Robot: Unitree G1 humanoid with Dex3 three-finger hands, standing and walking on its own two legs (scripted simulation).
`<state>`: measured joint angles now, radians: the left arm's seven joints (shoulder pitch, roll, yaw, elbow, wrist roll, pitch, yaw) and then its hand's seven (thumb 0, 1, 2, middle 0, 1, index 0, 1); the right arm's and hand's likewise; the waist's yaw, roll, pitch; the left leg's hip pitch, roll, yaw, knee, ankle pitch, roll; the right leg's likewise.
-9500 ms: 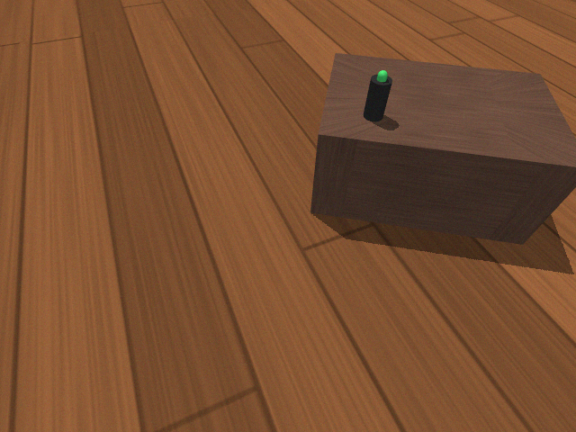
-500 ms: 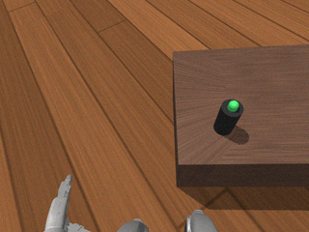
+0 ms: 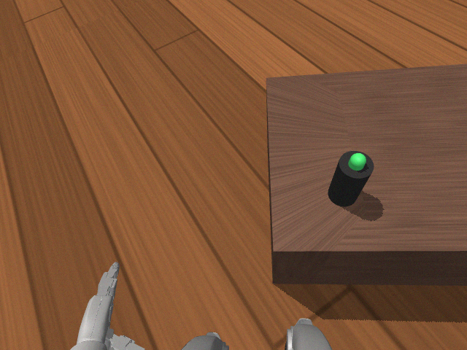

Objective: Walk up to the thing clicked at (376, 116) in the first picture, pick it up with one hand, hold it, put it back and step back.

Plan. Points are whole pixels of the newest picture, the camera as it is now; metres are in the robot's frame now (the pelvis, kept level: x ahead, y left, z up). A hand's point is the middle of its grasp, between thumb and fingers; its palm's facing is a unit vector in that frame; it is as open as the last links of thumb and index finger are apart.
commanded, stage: go down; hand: right
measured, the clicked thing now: (350, 177) +0.51 -0.22 -0.19
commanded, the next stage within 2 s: approach in 0.44 s
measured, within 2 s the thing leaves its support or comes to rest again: neither
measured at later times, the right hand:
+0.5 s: hand out of the picture +0.40 -0.41 +0.08, palm faces +0.27 +0.96 -0.04, open 17.7 cm
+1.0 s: hand (440, 182) +0.43 -0.36 -0.07, palm faces +0.24 +0.97 +0.06, open 17.6 cm
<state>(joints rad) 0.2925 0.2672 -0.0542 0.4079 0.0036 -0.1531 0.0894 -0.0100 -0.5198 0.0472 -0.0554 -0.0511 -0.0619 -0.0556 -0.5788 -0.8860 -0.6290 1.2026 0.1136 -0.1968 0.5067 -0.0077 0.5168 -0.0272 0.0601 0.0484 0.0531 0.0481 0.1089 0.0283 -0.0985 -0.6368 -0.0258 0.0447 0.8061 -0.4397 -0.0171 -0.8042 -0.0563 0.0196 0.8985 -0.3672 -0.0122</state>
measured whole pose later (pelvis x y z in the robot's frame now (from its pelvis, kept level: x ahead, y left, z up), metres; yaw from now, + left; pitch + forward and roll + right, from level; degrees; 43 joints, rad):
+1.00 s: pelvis -0.02 +0.00 -0.06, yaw +2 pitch +26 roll +7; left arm 0.32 0.28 -0.04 0.14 0.06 -0.19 0.03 -0.01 -0.55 0.06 -0.05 -0.03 -0.04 -0.05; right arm -0.70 -0.89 -0.75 1.31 0.14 -0.46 0.50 -0.01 0.59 -0.03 0.05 0.05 0.06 0.05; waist 0.23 0.07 -0.11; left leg -1.05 -0.06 0.07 1.15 -0.56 -0.01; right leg -1.23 -0.08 0.06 1.24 -0.47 -0.01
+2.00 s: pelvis -0.06 +0.01 -0.17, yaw +7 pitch +31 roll +9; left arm 0.48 0.33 0.14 -0.38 0.07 -0.06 -0.07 -0.01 -0.52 0.04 -0.05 -0.05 -0.06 -0.05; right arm -0.66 -0.69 -0.71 1.12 0.03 -0.58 0.16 -0.01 0.60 -0.04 0.02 0.06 0.03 0.06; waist 0.35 0.05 -0.15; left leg -1.48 -0.09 0.10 1.59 -0.67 0.00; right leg -1.66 -0.11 0.11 1.66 -0.57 0.00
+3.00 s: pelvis -0.05 +0.01 -0.16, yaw +7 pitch +32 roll +9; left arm 0.45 0.31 0.12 -0.37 0.08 -0.03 -0.08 -0.01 -0.54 0.06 -0.05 -0.05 -0.05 -0.06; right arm -0.77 -0.71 -0.64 1.16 -0.03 -0.55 0.05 -0.01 0.33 -0.56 0.78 0.71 0.86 0.73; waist 0.36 0.04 -0.15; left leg -1.48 -0.08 0.10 1.57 -0.67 -0.01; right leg -1.66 -0.10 0.11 1.63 -0.56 0.00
